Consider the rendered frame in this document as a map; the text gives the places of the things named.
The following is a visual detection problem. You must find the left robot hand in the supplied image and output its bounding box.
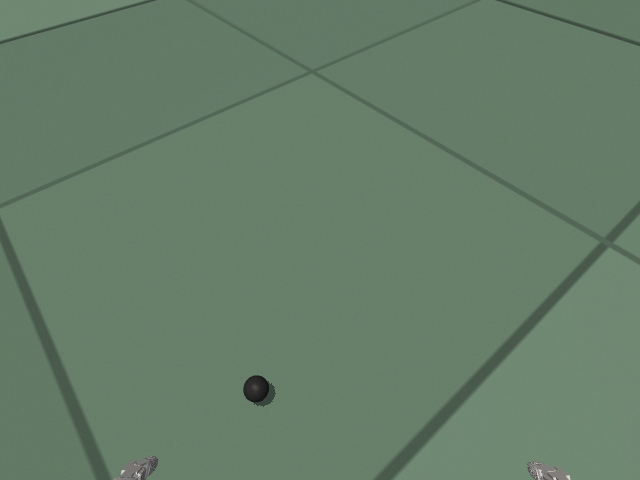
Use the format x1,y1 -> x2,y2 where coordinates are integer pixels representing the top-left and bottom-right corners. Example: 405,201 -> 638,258
114,456 -> 158,480

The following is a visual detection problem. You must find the ball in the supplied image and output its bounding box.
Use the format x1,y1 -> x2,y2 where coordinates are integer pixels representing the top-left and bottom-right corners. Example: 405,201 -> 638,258
243,375 -> 269,402

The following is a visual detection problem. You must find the right robot hand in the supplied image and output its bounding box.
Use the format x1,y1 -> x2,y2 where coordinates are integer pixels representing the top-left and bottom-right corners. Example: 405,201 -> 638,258
527,462 -> 570,480

